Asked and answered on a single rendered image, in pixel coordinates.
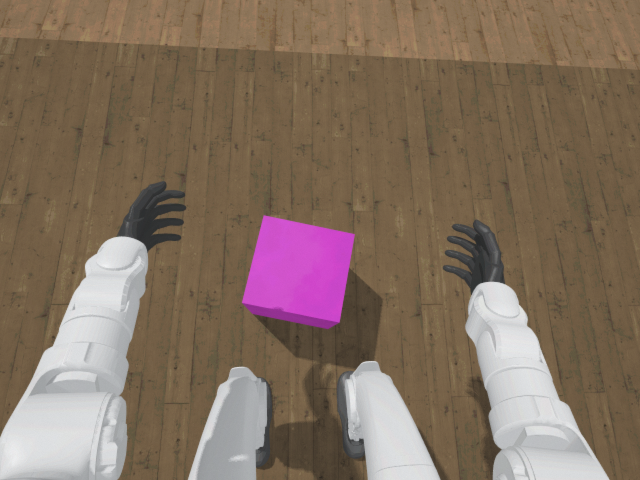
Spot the right robot shin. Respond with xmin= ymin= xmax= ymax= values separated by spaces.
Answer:
xmin=348 ymin=361 xmax=393 ymax=439

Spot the robot right forearm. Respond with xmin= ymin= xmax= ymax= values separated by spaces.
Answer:
xmin=465 ymin=282 xmax=609 ymax=480

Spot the robot right hand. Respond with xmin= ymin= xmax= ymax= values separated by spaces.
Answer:
xmin=443 ymin=220 xmax=505 ymax=295

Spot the robot right upper arm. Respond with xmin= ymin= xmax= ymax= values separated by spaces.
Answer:
xmin=493 ymin=445 xmax=607 ymax=480

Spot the robot right foot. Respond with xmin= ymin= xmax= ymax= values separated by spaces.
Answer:
xmin=337 ymin=371 xmax=365 ymax=459

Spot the robot left upper arm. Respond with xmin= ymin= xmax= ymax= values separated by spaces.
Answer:
xmin=0 ymin=392 xmax=128 ymax=480

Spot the robot left hand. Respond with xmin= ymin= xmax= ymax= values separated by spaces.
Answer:
xmin=116 ymin=181 xmax=186 ymax=253

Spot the robot left forearm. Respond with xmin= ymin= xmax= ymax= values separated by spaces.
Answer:
xmin=0 ymin=237 xmax=148 ymax=469

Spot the carton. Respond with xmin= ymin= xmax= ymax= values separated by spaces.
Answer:
xmin=242 ymin=215 xmax=355 ymax=329

